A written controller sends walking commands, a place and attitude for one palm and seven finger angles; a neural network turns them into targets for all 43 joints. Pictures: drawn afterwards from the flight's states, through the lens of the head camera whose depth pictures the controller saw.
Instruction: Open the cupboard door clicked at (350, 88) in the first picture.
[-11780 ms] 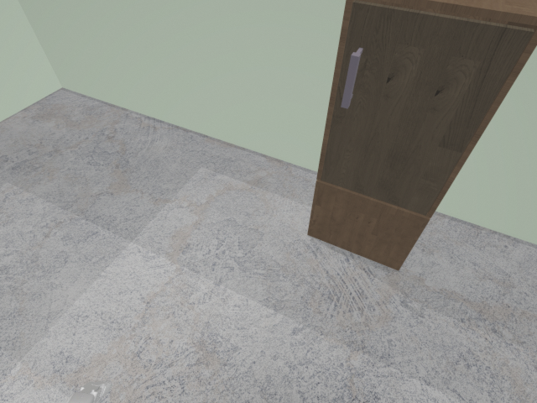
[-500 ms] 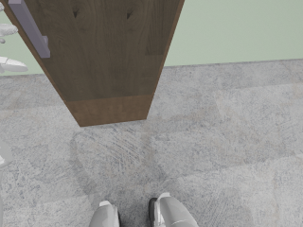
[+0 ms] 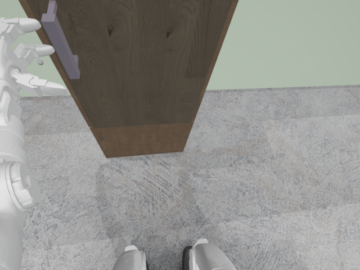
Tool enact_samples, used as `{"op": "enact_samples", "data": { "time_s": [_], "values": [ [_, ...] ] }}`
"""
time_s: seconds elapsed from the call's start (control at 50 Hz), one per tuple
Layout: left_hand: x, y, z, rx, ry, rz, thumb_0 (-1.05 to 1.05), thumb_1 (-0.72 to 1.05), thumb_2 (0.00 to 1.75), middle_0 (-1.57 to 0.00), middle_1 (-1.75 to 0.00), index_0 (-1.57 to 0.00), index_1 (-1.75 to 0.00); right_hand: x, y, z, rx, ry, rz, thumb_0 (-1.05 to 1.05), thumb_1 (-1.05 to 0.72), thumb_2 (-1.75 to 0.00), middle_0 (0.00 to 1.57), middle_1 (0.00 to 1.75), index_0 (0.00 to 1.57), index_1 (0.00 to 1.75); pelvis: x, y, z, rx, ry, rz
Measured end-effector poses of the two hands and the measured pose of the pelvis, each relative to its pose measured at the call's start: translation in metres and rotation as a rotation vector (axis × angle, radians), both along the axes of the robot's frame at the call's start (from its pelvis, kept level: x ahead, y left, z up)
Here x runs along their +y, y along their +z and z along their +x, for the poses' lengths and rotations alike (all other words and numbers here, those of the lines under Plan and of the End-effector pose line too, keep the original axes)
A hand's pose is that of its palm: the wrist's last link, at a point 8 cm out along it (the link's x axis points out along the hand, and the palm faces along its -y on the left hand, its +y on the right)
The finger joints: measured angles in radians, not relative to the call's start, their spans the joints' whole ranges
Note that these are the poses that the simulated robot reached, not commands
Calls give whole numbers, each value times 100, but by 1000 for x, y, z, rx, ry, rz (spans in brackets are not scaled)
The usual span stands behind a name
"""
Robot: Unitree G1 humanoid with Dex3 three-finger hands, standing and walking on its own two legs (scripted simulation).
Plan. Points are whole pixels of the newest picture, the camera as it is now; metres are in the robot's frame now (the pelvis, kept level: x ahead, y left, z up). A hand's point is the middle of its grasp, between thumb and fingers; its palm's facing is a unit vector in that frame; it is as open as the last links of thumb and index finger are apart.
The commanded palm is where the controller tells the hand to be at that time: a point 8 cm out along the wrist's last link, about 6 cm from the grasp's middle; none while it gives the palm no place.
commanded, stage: slide the fingers in behind the handle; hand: left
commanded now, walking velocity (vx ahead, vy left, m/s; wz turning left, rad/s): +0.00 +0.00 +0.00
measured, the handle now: (64, 43) +0.57 +0.20 +0.10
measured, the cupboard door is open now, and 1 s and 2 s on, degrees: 0 0 0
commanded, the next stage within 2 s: move the hooked fingers beside the handle in 1.04 s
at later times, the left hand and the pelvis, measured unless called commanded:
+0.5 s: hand (46, 64) +0.51 +0.23 +0.09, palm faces +0.11 -0.99 -0.01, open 14.9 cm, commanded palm +0.51 +0.22 +0.09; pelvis +0.00 -0.01 +0.00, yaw +2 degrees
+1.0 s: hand (52, 67) +0.51 +0.22 +0.09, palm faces +0.13 -0.99 -0.02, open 15.5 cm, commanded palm +0.50 +0.21 +0.09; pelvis -0.01 -0.01 +0.00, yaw +4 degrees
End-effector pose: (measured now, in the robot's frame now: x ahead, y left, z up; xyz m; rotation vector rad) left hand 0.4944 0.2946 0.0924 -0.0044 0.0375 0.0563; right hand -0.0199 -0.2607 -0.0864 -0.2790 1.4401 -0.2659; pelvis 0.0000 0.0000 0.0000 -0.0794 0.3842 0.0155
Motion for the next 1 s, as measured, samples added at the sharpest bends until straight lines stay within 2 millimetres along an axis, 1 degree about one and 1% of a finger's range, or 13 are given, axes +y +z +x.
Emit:
{"op": "enact_samples", "data": {
  "time_s": [0.16,0.5,0.72,1.0],
  "values": [
    [-2,0,-1,-5,16,6,-1,-50,30,-30,-120,-21,-120,-4,-3,10,-8,30,-1,0,-91,-89,20,30,20,30,-2,-1,-1,4,14,1],
    [-13,0,-8,-6,52,11,-1,-50,30,-30,-120,-9,-120,-6,-9,5,27,60,29,0,-91,-89,20,30,20,30,-7,-2,-3,0,42,2],
    [-23,0,-14,-11,72,12,-1,-50,30,-30,-120,0,-116,-9,-11,8,17,88,40,0,-91,-89,20,30,20,30,-10,-3,-6,-5,60,2],
    [-25,0,-16,-11,78,21,-1,-50,30,-30,-120,0,-111,-13,-13,12,-10,98,42,0,-91,-89,20,30,20,30,-12,-4,-8,-9,59,7]
  ]
}}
